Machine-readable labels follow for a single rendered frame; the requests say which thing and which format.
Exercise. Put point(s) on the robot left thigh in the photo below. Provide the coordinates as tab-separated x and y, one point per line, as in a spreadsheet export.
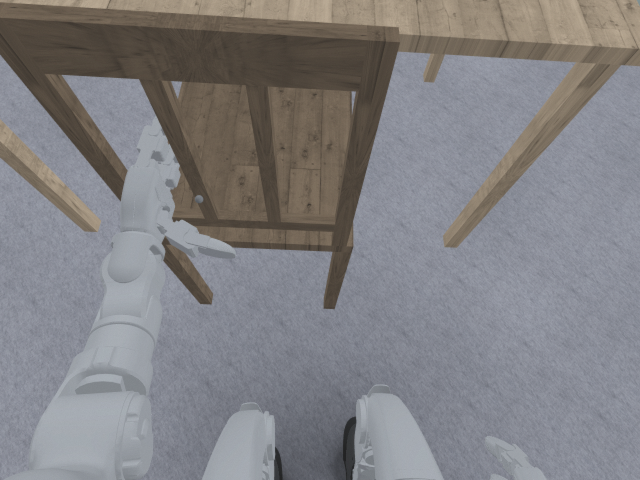
245	444

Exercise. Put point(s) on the right robot hand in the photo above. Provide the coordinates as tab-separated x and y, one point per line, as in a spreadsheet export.
513	459

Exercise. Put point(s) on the robot right thigh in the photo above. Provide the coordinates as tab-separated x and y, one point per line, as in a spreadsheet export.
400	450

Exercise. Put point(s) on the robot left forearm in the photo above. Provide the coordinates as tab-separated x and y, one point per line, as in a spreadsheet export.
117	356

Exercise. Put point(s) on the table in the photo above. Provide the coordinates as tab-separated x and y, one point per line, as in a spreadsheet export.
599	35

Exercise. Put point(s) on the left robot hand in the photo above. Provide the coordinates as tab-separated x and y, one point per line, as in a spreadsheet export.
146	191

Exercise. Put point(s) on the robot thigh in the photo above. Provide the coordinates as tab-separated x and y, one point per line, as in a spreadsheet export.
400	450
245	444

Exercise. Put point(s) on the chair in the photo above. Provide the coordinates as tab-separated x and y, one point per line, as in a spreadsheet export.
262	129

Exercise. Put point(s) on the robot left upper arm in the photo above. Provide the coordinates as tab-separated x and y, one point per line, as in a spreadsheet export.
98	436

